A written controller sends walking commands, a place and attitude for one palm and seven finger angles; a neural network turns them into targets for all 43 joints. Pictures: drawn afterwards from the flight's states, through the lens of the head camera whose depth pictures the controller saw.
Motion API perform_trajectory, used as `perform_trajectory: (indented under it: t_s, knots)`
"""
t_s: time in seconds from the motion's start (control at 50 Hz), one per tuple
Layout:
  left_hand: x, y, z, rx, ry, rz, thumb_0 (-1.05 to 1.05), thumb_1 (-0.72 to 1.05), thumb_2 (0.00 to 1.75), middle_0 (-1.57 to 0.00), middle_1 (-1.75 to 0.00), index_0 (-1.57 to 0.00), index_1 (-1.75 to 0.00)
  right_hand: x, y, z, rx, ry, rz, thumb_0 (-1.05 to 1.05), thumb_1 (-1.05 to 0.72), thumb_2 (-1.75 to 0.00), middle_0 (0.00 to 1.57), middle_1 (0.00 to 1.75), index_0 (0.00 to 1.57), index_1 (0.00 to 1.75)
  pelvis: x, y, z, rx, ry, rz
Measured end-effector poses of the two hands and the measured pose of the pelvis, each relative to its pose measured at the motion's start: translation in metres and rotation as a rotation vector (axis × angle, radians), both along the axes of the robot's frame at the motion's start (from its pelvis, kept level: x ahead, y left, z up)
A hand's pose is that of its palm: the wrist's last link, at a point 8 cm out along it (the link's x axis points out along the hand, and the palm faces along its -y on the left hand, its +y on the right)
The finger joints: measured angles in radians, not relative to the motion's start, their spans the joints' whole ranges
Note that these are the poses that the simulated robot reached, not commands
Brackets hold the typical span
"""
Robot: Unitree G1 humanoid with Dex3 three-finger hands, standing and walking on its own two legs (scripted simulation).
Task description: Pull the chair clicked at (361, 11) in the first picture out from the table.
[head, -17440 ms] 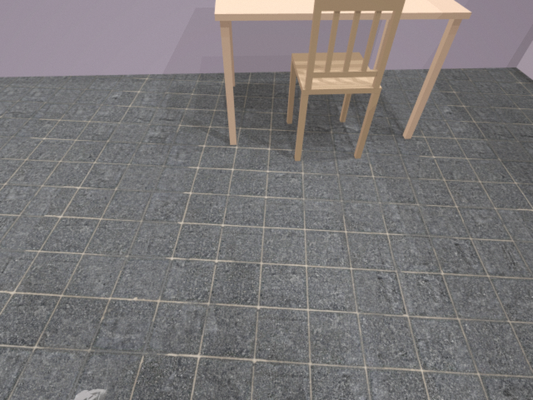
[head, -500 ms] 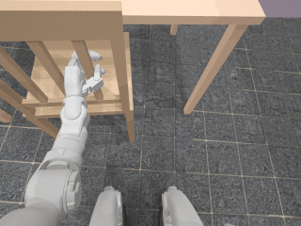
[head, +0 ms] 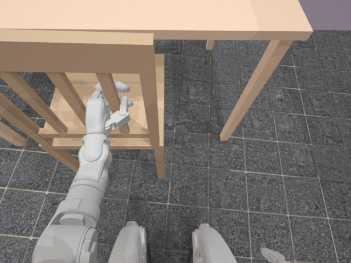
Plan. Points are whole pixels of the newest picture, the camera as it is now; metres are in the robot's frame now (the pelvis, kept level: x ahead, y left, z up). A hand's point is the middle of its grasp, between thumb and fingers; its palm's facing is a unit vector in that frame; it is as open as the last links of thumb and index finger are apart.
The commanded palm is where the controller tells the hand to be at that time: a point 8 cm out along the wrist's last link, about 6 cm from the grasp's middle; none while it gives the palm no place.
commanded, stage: hook a spindle and tug to test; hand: left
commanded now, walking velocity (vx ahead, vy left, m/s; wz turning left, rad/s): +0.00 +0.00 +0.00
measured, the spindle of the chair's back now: (78, 106) +0.47 +0.21 +0.01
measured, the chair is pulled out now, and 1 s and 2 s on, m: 0.03 0.17 0.25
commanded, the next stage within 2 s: step backward, pulling the chair out in 0.02 s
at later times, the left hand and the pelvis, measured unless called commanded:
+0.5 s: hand (121, 124) +0.40 +0.10 +0.04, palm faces -0.08 -0.99 -0.11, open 5.2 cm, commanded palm +0.39 +0.16 +0.04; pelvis +0.00 +0.01 +0.09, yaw -1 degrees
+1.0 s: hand (125, 172) +0.30 +0.09 +0.04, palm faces -0.09 -0.99 -0.14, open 5.4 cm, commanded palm +0.32 +0.14 +0.04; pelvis -0.06 +0.01 +0.10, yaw -1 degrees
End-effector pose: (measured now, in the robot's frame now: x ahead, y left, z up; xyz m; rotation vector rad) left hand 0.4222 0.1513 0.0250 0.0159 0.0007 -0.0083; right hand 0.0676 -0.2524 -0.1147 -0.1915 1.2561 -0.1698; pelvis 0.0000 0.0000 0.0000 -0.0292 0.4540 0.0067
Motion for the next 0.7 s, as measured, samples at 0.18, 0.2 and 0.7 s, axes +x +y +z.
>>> perform_trajectory:
  t_s: [0.18,0.2,0.7]
  knots:
    - [-0.009,0.002,0.005,0.051,0.055,-0.004,0.01,0.73,0.82,-0.47,-1.45,-0.44,-1.45,0.002,0.001,0.007,-0.001,-0.018,-0.036,0.0,-0.91,-0.89,0.2,0.3,0.2,0.3,-0.006,-0.001,0.009,0.006,-0.058,0.001]
    - [-0.01,0.002,0.009,0.085,0.103,-0.005,0.01,0.72,0.81,-0.47,-1.45,-0.44,-1.45,0.001,0.004,0.014,-0.001,-0.013,-0.053,0.0,-0.91,-0.89,0.2,0.3,0.2,0.3,-0.006,-0.001,0.017,0.006,-0.086,0.004]
    - [-0.069,0.003,0.033,0.129,0.488,-0.047,0.04,0.7,0.79,-0.35,-1.21,-0.5,-1.45,-0.05,0.002,0.09,-0.099,-0.028,-0.141,0.0,-0.91,-0.89,0.2,0.3,0.2,0.3,-0.026,0.011,0.097,0.002,-0.295,-0.036]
